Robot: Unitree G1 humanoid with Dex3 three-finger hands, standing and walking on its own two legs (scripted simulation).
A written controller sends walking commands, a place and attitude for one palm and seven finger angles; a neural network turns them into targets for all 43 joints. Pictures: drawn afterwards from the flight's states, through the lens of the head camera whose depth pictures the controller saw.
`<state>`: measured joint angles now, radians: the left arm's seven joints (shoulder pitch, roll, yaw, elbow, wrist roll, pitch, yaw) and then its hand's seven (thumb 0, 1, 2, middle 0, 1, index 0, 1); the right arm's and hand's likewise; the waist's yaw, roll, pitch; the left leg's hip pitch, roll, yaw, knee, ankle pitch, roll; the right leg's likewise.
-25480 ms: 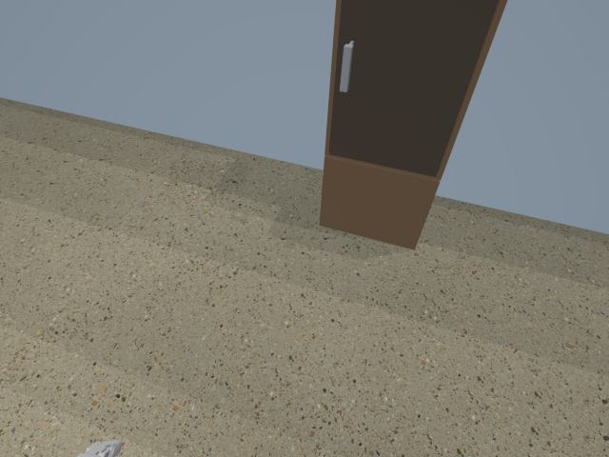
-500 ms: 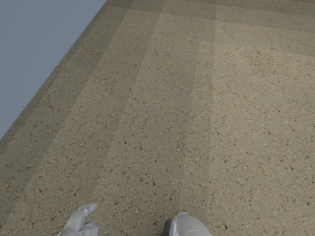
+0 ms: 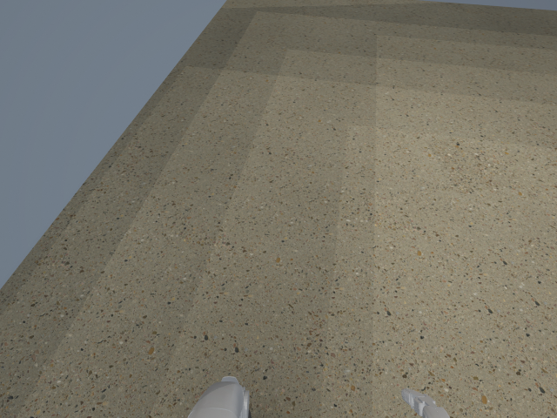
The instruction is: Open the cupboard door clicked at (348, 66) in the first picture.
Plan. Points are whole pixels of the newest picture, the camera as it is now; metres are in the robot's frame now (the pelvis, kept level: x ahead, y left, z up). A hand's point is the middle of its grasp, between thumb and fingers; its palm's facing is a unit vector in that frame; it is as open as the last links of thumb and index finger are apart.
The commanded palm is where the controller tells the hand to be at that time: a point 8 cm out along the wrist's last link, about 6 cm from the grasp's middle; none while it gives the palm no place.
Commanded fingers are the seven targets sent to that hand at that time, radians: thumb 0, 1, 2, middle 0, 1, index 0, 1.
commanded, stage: walk to a spot facing it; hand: left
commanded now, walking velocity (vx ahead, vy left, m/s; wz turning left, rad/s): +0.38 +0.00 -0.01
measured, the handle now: out of the picture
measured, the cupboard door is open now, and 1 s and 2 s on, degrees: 46 46 46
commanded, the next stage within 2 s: turn to face it in 0.36 s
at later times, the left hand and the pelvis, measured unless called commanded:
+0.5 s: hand (211, 292) +0.36 +0.18 -0.16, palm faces -0.11 -0.97 -0.20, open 7.4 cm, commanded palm none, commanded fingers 0.00 0.90 0.90 -0.20 -0.30 -0.20 -0.30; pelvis +0.25 +0.00 +0.01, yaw -6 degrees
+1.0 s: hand (227, 257) +0.46 +0.17 -0.19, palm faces +0.19 -0.97 -0.14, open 7.3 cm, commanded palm none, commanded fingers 0.00 0.90 0.90 -0.20 -0.30 -0.20 -0.30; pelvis +0.38 -0.02 -0.02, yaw +10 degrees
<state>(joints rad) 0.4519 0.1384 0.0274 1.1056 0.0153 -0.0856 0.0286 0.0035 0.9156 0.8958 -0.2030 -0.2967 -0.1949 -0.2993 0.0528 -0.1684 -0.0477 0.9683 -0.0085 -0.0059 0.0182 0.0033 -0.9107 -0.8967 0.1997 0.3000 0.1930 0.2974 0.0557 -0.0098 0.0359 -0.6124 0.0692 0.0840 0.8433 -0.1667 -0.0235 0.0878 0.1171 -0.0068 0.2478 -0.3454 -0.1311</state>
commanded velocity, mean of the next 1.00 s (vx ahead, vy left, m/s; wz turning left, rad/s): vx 0.13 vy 0.00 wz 0.23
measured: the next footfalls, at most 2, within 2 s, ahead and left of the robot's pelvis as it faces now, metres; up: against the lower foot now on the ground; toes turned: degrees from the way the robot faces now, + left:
left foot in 0.12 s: +0.20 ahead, +0.09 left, +0.00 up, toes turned +5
right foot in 0.58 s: +0.42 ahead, -0.14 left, +0.00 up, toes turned -10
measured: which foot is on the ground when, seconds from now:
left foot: up 0.00-0.10, down 0.12-0.58, up 0.60-0.96, down 0.98-1.00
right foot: down 0.00-0.10, up 0.12-0.56, down 0.58-0.98, up 1.00-1.00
